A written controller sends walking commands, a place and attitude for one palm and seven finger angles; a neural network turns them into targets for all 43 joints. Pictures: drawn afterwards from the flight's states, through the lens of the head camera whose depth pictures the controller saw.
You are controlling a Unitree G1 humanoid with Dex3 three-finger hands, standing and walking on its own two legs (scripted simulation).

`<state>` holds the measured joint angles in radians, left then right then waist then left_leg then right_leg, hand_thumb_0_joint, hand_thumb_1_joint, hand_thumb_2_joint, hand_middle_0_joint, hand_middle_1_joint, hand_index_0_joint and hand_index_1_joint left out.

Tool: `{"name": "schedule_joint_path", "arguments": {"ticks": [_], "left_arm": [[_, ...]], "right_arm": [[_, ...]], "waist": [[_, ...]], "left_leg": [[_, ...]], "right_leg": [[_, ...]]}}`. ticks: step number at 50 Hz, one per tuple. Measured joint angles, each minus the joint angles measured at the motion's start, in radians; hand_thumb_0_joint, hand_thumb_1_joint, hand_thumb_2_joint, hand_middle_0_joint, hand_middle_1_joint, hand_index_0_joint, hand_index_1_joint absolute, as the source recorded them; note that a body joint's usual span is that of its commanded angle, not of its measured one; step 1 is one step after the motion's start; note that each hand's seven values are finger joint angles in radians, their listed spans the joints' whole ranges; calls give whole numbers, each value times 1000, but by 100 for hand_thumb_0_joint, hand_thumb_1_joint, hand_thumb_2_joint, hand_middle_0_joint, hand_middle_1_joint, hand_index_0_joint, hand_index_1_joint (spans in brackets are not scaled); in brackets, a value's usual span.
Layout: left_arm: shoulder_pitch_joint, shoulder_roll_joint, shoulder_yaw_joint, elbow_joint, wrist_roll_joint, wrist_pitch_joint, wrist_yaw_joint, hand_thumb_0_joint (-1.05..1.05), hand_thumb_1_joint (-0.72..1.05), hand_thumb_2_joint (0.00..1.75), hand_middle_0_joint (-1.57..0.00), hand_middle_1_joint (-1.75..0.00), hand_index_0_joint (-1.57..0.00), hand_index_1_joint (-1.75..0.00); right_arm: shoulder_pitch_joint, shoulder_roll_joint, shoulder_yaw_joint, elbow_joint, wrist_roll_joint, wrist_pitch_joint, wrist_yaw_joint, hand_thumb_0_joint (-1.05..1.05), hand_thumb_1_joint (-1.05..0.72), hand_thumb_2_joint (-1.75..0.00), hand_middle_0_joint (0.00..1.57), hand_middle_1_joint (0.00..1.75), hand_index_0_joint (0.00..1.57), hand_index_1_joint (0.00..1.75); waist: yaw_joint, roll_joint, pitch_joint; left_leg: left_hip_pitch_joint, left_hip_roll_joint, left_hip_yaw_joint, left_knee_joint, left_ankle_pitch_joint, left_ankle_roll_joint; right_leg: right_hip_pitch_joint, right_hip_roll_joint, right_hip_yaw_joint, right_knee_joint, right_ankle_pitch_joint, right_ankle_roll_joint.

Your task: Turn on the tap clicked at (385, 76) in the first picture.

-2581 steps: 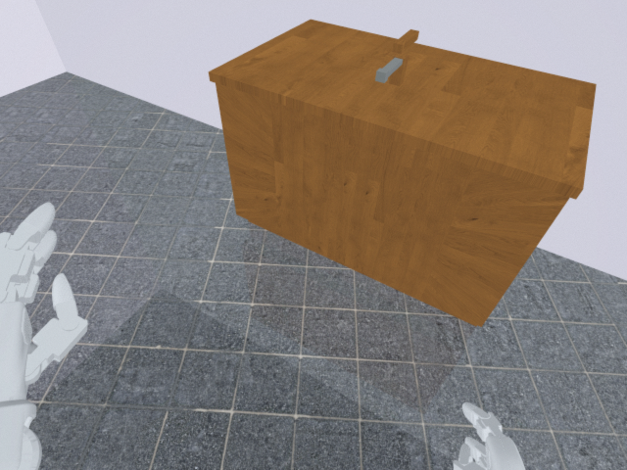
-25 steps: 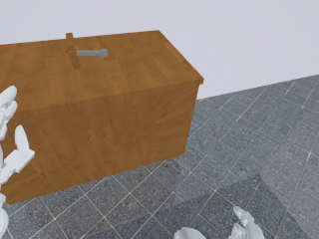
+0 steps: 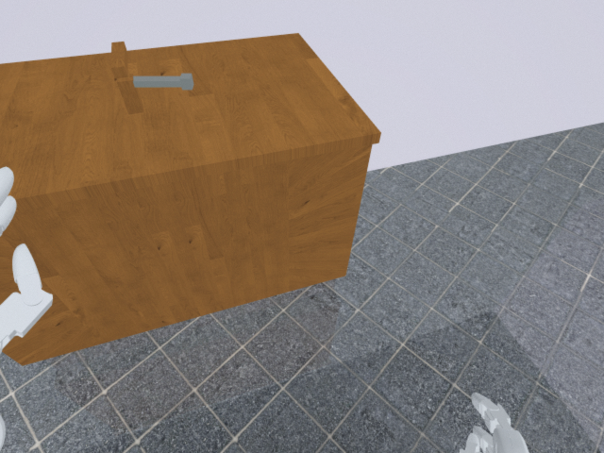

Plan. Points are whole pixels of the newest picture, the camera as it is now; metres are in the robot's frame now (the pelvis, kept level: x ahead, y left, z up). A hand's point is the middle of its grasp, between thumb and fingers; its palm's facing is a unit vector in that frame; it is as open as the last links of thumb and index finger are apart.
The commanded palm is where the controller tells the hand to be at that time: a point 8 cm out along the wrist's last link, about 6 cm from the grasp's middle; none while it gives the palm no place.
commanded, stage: stop stepping back and stand still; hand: left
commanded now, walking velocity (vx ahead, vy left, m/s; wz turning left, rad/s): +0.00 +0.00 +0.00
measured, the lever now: (186, 81) +0.89 +0.30 +0.05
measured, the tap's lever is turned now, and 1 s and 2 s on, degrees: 75 75 75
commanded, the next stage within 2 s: stand and check the lever's angle in 0.76 s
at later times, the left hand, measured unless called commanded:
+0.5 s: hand (40, 274) +0.25 +0.27 +0.18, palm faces +0.42 -0.84 -0.33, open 7.4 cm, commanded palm +0.19 +0.30 +0.19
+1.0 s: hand (34, 276) +0.25 +0.27 +0.18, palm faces +0.40 -0.85 -0.35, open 7.4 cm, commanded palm +0.20 +0.31 +0.19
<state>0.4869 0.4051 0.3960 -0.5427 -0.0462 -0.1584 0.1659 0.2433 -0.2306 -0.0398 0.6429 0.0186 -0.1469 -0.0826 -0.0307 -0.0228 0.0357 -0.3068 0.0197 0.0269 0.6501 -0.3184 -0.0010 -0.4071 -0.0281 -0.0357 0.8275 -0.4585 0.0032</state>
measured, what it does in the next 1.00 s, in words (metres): stands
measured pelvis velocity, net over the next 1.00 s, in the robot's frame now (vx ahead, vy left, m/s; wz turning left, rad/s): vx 0.03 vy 0.03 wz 0.00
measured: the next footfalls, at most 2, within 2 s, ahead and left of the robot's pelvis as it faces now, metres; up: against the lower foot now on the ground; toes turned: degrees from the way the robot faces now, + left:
none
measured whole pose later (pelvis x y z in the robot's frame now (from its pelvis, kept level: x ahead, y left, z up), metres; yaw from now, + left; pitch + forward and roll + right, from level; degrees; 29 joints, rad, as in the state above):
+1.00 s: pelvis +0.03 +0.03 +0.02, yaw +0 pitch -2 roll -1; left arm 0.47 0.33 0.30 -0.43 -0.05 -0.15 0.16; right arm 0.20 -0.20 0.01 0.62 0.01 -0.07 -0.07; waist 0.01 0.01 0.01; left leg -0.17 0.00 0.04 0.43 -0.24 0.02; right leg -0.18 -0.02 -0.02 0.39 -0.18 0.02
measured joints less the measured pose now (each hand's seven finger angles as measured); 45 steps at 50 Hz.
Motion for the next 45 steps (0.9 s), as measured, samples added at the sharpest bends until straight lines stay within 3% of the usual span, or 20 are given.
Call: {"name": "schedule_joint_path", "arguments": {"ticks": [2, 3, 4, 7, 9, 11, 16, 27, 45], "left_arm": [[-11, 1, 0, 32, 1, -1, 0, 1, 89, 90, -21, -30, -21, -30], [-16, -4, -4, 45, 3, -5, -3, 1, 89, 90, -21, -30, -21, -30], [-21, -17, -14, 57, 4, -7, -9, 1, 89, 90, -21, -30, -21, -30], [-13, -69, -56, 72, -3, -2, -28, 1, 89, 90, -21, -30, -21, -30], [8, -79, -68, 62, -4, 6, -29, 1, 89, 90, -21, -30, -21, -30], [23, -77, -73, 39, -4, 10, -21, 1, 89, 90, -21, -30, -21, -30], [-7, -55, -67, 46, -1, 15, -4, 2, 89, 90, -21, -30, -21, -30], [-34, -76, -93, 87, -8, 22, -8, 1, 89, 90, -21, -30, -20, -30], [-16, -70, -90, 100, -9, 11, -5, 2, 89, 90, -21, -30, -20, -30]], "right_arm": [[10, 6, 13, -5, 2, -7, 8, 1, -91, -90, 20, 30, 19, 29], [10, 4, 19, -7, 2, -4, 14, 1, -91, -90, 20, 30, 19, 29], [4, 2, 23, -2, 2, 4, 19, 1, -91, -90, 20, 30, 20, 29], [-14, 6, 27, 17, 6, 33, 33, 1, -91, -90, 20, 30, 20, 29], [-23, 17, 37, 15, 4, 45, 34, 1, -91, -90, 20, 30, 20, 29], [-26, 16, 45, -9, -3, 43, 26, 1, -91, -90, 20, 30, 20, 29], [-57, 34, 50, -17, -3, 37, 9, 1, -91, -90, 20, 30, 20, 29], [-95, 38, 65, -52, -8, 49, 20, 1, -91, -90, 20, 30, 20, 30], [-46, 24, 53, -30, -10, 78, 10, 1, -91, -90, 20, 30, 20, 29]], "waist": [[-4, 17, -11], [-5, 32, -10], [-5, 49, -7], [10, 63, -12], [21, 43, -13], [26, 45, -9], [52, 28, 7], [43, 24, -9], [38, 31, -24]], "left_leg": [[11, -2, -17, -11, 8, -11], [7, 3, -28, 8, -3, -4], [-6, 6, -42, 52, -28, 5], [-47, -9, -48, 183, -52, 14], [-24, -11, -26, 106, -31, 24], [35, 3, -29, -63, 23, 36], [72, -9, -13, -108, 41, 5], [124, -13, 2, -176, 55, 17], [140, -20, 10, -212, 74, 26]], "right_leg": [[62, 14, -11, -147, 82, 0], [86, 21, -21, -202, 194, -12], [96, 29, -34, -213, 226, -23], [125, 34, -41, -258, 210, -35], [133, 26, -27, -283, 214, -30], [130, 29, -28, -278, 210, -22], [158, 15, -9, -299, 211, -4], [217, 13, 5, -393, 243, 9], [233, 7, 14, -434, 267, 19]]}}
